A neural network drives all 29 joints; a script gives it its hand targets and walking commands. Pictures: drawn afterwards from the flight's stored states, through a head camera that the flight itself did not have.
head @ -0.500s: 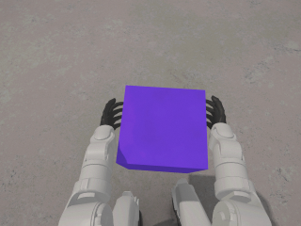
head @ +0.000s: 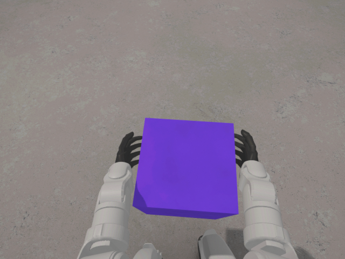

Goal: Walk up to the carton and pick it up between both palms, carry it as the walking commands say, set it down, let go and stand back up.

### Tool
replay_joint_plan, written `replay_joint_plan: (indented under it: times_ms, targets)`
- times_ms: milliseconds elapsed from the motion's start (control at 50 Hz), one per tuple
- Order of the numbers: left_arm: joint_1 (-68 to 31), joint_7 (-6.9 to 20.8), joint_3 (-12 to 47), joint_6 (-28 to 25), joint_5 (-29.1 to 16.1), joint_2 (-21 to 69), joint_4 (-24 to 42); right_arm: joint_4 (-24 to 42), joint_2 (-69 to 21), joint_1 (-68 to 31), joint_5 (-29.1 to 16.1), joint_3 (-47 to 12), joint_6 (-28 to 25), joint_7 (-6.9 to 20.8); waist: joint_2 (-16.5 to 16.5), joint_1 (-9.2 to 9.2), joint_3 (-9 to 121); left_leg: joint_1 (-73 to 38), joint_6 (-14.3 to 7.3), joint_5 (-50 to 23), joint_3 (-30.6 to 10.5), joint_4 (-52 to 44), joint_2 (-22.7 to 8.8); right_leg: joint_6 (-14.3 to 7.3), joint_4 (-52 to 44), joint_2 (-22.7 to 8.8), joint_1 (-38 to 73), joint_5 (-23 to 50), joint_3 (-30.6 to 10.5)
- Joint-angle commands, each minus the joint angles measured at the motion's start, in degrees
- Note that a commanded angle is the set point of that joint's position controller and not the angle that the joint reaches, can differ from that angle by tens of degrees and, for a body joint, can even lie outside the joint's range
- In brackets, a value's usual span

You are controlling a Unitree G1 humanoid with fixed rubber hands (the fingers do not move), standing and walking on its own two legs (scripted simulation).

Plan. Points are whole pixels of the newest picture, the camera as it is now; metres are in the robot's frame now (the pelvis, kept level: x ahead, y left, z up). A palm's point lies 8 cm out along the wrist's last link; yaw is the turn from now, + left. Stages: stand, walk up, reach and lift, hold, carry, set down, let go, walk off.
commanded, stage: reach and lift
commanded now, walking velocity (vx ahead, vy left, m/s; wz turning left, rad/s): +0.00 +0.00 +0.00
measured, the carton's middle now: (184, 174) +0.35 -0.04 -0.11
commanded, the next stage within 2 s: none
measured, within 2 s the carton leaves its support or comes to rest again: neither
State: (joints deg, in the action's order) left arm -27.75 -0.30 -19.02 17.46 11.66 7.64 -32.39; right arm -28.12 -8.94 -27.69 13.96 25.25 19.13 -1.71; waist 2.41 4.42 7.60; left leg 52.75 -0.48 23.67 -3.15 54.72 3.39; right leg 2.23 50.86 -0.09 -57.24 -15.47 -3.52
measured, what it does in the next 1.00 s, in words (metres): rises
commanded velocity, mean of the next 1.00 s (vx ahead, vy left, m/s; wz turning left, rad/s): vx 0.00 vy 0.00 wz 0.00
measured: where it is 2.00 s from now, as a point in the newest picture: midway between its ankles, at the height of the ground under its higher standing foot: outside the picture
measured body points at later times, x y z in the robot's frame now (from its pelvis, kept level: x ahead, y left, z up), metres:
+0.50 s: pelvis +0.02 +0.00 +0.05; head +0.08 -0.01 +0.50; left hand +0.37 +0.11 +0.03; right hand +0.34 -0.19 +0.03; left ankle +0.02 +0.11 -0.68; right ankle +0.08 -0.14 -0.68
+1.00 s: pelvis +0.03 +0.00 +0.07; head +0.01 +0.00 +0.52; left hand +0.35 +0.12 +0.09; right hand +0.33 -0.18 +0.10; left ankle +0.02 +0.11 -0.68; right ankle +0.08 -0.14 -0.68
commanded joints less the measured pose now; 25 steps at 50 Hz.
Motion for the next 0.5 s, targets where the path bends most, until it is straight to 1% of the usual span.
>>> replay_joint_plan:
  times_ms: [0, 20, 40, 60, 80, 100, 120, 140, 160, 180, 200, 220, 240, 260, 280, 300, 320, 340, 360, 380, 400, 420, 440, 460, 480]
  targets:
    - [-31.9, 13.4, 33.4, -0.3, -6.0, 57.3, -1.2, -5.4, -55.7, -24.5, -7.3, -36.9, 1.4, 15.6, -0.1, 0.85, 33.5, -6.9, 0.2, -12.0, -1.9, -13.2, 3.7, -2.0, -5.3, 6.0, 35.2, 15.8, 0.4]
    - [-33.6, 13.5, 34.9, -0.8, -6.7, 57.8, 0.7, -4.9, -57.4, -25.0, -8.2, -38.5, 1.3, 15.8, -0.1, 0.8, 35.2, -10.0, 0.0, -13.7, -2.0, -13.7, 3.4, -1.5, -5.0, 5.9, 35.7, 17.2, 0.5]
    - [-34.2, 13.4, 35.0, -0.9, -6.5, 57.0, 2.3, -5.4, -57.0, -23.0, -7.7, -37.9, 1.4, 16.1, 0.3, 1.26, 35.2, -9.6, 0.2, -13.5, -1.8, -13.8, 3.4, -1.8, -5.6, 6.1, 35.9, 17.2, 0.2]
    - [-32.3, 13.7, 36.7, -0.5, -7.3, 58.7, 2.3, -1.3, -57.9, -25.9, -9.6, -40.4, 1.2, 15.8, -0.8, 0.74, 39.2, -13.1, 0.1, -16.2, -2.4, -14.1, 3.5, -1.4, -6.5, 6.0, 38.3, 19.3, 0.4]
    - [-31.0, 13.6, 32.8, -0.5, -5.6, 55.4, -0.3, -4.4, -56.7, -24.6, -8.3, -38.3, 1.6, 15.6, -0.3, -0.5, 33.0, -8.9, -0.1, -13.7, -1.2, -14.3, 3.8, -1.4, -7.2, 5.6, 37.7, 17.8, 0.2]
    - [-32.4, 13.7, 34.8, -0.7, -6.1, 56.3, 1.8, -3.9, -57.8, -23.3, -8.1, -39.0, 1.5, 15.5, -2.2, 1.46, 34.0, -11.4, -0.5, -14.4, -2.0, -15.6, 3.3, -1.1, -8.1, 5.9, 38.8, 18.4, 0.3]
    - [-30.0, 13.6, 33.8, 0.2, -5.7, 56.4, 0.5, -4.8, -56.4, -21.2, -6.7, -37.4, 2.4, 15.5, -3.1, 1.32, 29.5, -12.1, -0.2, -13.8, -2.2, -16.8, 3.0, -1.4, -9.0, 6.2, 38.2, 17.2, 0.5]
    - [-29.5, 14.2, 34.4, 0.3, -6.0, 57.3, 0.0, -1.3, -55.5, -24.1, -8.6, -39.5, 2.0, 15.5, -0.2, 0.62, 32.9, -13.6, -0.2, -14.3, -1.9, -17.2, 3.5, -1.5, -9.9, 5.5, 40.7, 17.9, -0.1]
    - [-30.4, 13.8, 33.1, 0.2, -5.1, 55.1, 0.8, -5.8, -57.0, -20.8, -6.8, -37.8, 2.8, 15.4, -2.4, 0.88, 29.0, -12.7, -0.3, -12.7, -1.9, -17.9, 3.0, -1.3, -9.9, 6.1, 39.8, 16.5, 0.5]
    - [-31.4, 14.2, 33.9, -0.1, -6.0, 56.2, 0.9, -4.3, -56.6, -22.2, -7.5, -38.6, 2.3, 15.6, -2.2, 1.36, 30.5, -12.7, -0.2, -13.1, -1.9, -18.4, 3.3, -1.6, -11.0, 5.8, 42.1, 17.3, -0.3]
    - [-30.3, 14.0, 35.4, 0.4, -6.6, 57.4, 1.4, -2.6, -57.0, -23.1, -8.6, -39.6, 2.5, 15.5, -1.0, 0.65, 29.0, -15.8, -0.3, -12.7, -2.5, -19.6, 2.9, -1.6, -11.6, 5.7, 41.7, 15.8, 0.0]
    - [-31.9, 14.2, 34.8, 0.4, -6.0, 56.0, 2.4, -3.4, -57.1, -23.3, -8.1, -39.4, 2.7, 15.6, -2.4, 0.56, 27.8, -14.5, -0.2, -11.8, -2.0, -19.2, 2.9, -1.5, -12.1, 5.9, 41.6, 15.1, 0.1]
    - [-30.1, 14.1, 36.2, 0.9, -6.4, 57.1, 3.0, -2.5, -58.1, -21.7, -9.1, -40.5, 2.9, 15.7, -0.9, 0.26, 32.2, -18.5, -0.1, -13.8, -2.6, -20.7, 2.4, -1.5, -12.5, 5.7, 45.2, 17.2, 0.1]
    - [-29.3, 14.1, 34.7, 0.8, -6.1, 55.7, 1.6, -3.2, -57.8, -22.7, -9.0, -40.0, 3.2, 15.5, -2.0, -0.24, 28.2, -16.5, -0.5, -14.6, -2.5, -21.2, 2.6, -1.2, -13.1, 5.6, 44.5, 17.7, 0.2]
    - [-30.2, 14.0, 36.4, 1.0, -6.9, 56.0, 3.8, -2.1, -57.8, -20.6, -9.1, -40.8, 3.4, 15.5, -1.3, 1.06, 30.1, -20.3, -0.3, -15.6, -2.5, -22.0, 2.6, -1.4, -13.9, 5.7, 46.2, 18.7, 0.2]
    - [-29.6, 14.4, 34.9, 1.4, -5.9, 55.1, 2.6, -2.9, -56.3, -20.5, -7.8, -39.7, 3.7, 15.3, -1.7, 0.95, 27.4, -17.6, -0.2, -14.9, -1.8, -21.8, 2.9, -1.4, -14.7, 5.8, 46.1, 18.9, 0.0]
    - [-28.6, 14.2, 35.2, 1.5, -6.5, 55.8, 2.1, -2.5, -55.4, -19.6, -8.3, -39.8, 3.8, 15.1, -1.4, 2.05, 25.6, -19.4, -0.4, -14.7, -2.4, -23.0, 2.7, -1.4, -15.5, 5.6, 46.8, 19.2, -0.2]
    - [-28.5, 14.4, 35.6, 1.6, -6.7, 56.6, 2.2, -1.1, -55.7, -20.8, -8.8, -40.8, 3.8, 15.1, -1.8, 1.03, 27.1, -21.2, -0.4, -15.6, -2.5, -23.1, 2.8, -1.6, -15.9, 5.6, 47.5, 18.9, -0.1]
    - [-24.8, 14.2, 35.1, 2.4, -5.8, 56.1, 2.0, -2.5, -56.0, -16.8, -8.4, -40.3, 4.7, 14.9, -0.6, 0.65, 25.2, -22.3, -0.2, -17.0, -2.6, -24.3, 2.6, -1.6, -16.9, 5.6, 48.5, 19.9, 0.1]
    - [-28.7, 14.2, 37.2, 2.1, -6.8, 56.5, 5.7, 0.4, -56.4, -19.8, -9.0, -41.3, 4.4, 15.2, -0.6, 0.72, 26.7, -22.7, -0.1, -17.3, -2.7, -24.1, 2.5, -1.7, -16.9, 5.5, 49.5, 19.9, -0.2]
    - [-28.5, 14.4, 36.4, 2.5, -6.6, 54.5, 5.5, -2.0, -56.9, -17.3, -8.6, -40.1, 5.3, 15.2, -2.1, 1.48, 25.3, -24.3, -0.3, -16.4, -2.6, -24.9, 2.0, -1.3, -17.7, 5.6, 49.1, 19.2, 0.2]
    - [-24.7, 14.1, 34.5, 3.1, -5.0, 55.0, 3.6, 0.0, -56.8, -18.8, -9.7, -42.1, 5.4, 15.2, 1.0, -1.82, 25.6, -23.8, -0.1, -17.5, -1.8, -26.0, 2.7, -1.5, -18.8, 5.2, 52.2, 21.0, -0.3]
    - [-25.1, 14.2, 35.2, 3.0, -5.6, 54.5, 4.5, -0.7, -55.3, -15.9, -8.6, -40.7, 5.4, 15.3, -1.6, 0.81, 23.8, -24.4, -0.4, -18.9, -2.8, -26.2, 2.1, -1.4, -18.8, 5.5, 50.9, 22.3, -0.2]
    - [-24.0, 14.1, 36.3, 3.5, -6.2, 55.6, 5.4, 1.5, -56.4, -16.5, -9.8, -42.7, 5.6, 15.2, -0.9, 0.37, 23.8, -26.2, -0.4, -19.6, -2.2, -26.6, 2.7, -1.5, -20.1, 5.1, 53.2, 23.3, -0.5]
    - [-25.3, 14.3, 35.8, 3.9, -6.8, 54.9, 6.0, 1.1, -55.3, -16.1, -9.1, -40.7, 6.3, 14.9, -1.7, 1.63, 21.8, -26.5, -0.5, -18.9, -2.8, -27.2, 2.0, -1.4, -20.3, 5.0, 52.7, 22.7, -0.3]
